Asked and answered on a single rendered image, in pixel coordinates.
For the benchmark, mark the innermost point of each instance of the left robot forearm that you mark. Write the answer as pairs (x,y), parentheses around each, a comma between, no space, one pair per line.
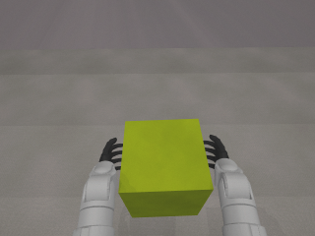
(98,202)

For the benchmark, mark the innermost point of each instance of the carton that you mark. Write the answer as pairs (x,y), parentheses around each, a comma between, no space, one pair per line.
(164,168)

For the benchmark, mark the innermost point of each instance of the right robot forearm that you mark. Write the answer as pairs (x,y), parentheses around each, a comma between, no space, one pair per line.
(239,212)

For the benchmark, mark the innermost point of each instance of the robot right hand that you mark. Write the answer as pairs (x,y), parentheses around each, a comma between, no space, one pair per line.
(218,150)

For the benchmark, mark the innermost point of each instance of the robot left hand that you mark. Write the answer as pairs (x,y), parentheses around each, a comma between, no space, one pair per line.
(108,152)

